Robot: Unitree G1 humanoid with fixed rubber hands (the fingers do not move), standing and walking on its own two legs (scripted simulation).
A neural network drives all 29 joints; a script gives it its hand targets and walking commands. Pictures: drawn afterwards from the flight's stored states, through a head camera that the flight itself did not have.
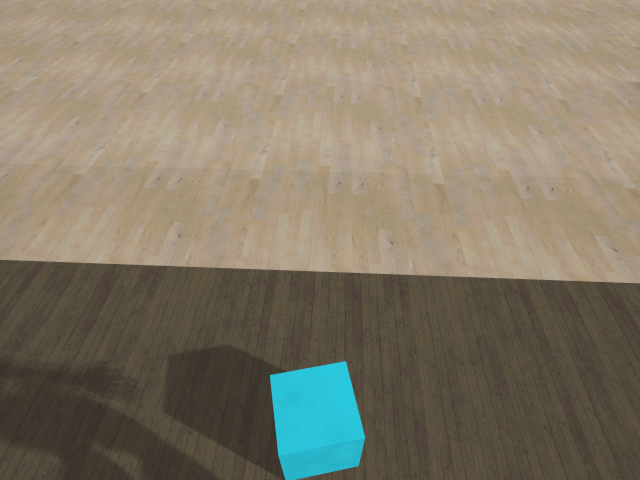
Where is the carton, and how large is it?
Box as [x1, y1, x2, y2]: [270, 361, 364, 479]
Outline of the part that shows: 345,361 270,375 278,455 285,479 296,479 358,465 364,435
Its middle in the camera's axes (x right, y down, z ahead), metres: -0.01 +0.51 +1.08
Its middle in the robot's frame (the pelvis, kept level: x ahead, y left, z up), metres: +0.44 +0.04 -0.66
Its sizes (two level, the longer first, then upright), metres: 0.210 0.200 0.250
